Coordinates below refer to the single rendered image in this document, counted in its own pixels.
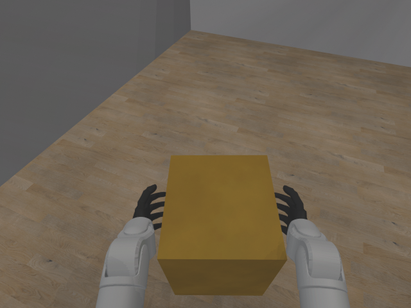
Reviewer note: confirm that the carton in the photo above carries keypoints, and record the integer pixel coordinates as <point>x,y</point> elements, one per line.
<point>220,233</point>

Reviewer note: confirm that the robot right hand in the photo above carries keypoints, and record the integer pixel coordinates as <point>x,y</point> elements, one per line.
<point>294,210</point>

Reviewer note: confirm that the left robot forearm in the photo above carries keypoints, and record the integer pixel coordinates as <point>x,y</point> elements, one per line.
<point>125,270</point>

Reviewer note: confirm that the robot left hand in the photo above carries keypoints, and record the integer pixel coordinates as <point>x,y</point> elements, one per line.
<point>144,206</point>

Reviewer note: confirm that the right robot forearm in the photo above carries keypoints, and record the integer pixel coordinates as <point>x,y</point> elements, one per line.
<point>320,274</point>

